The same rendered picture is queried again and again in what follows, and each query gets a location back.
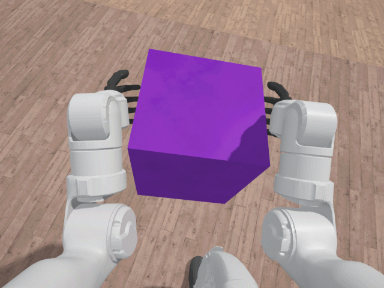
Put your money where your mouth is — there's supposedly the robot left upper arm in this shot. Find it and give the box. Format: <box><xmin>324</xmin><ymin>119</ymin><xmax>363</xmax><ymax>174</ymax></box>
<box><xmin>2</xmin><ymin>203</ymin><xmax>137</xmax><ymax>288</ymax></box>

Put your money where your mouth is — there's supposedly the robot right shin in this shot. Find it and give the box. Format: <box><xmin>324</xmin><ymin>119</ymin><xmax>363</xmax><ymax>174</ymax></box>
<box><xmin>193</xmin><ymin>247</ymin><xmax>223</xmax><ymax>288</ymax></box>

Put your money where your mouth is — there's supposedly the left robot forearm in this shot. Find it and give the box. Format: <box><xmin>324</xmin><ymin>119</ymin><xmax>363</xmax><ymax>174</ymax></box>
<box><xmin>62</xmin><ymin>90</ymin><xmax>130</xmax><ymax>248</ymax></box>

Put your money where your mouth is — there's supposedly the right robot thigh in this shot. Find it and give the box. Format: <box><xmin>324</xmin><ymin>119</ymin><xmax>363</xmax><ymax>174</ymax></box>
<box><xmin>202</xmin><ymin>251</ymin><xmax>258</xmax><ymax>288</ymax></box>

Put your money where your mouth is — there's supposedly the robot right upper arm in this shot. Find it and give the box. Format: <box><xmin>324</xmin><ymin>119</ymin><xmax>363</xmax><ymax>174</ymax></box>
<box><xmin>261</xmin><ymin>207</ymin><xmax>384</xmax><ymax>288</ymax></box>

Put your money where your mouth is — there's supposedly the carton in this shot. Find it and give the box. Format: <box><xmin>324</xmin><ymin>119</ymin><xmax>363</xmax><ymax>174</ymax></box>
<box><xmin>127</xmin><ymin>49</ymin><xmax>270</xmax><ymax>204</ymax></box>

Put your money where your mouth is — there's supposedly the left robot hand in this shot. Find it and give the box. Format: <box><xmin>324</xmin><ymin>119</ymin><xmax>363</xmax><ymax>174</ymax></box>
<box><xmin>104</xmin><ymin>70</ymin><xmax>140</xmax><ymax>124</ymax></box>

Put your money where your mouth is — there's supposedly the right robot hand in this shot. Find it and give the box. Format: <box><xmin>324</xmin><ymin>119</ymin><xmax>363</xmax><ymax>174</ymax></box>
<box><xmin>264</xmin><ymin>82</ymin><xmax>292</xmax><ymax>137</ymax></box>

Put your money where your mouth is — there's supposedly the right robot forearm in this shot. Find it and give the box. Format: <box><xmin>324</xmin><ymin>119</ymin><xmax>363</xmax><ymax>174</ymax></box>
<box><xmin>269</xmin><ymin>100</ymin><xmax>337</xmax><ymax>238</ymax></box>

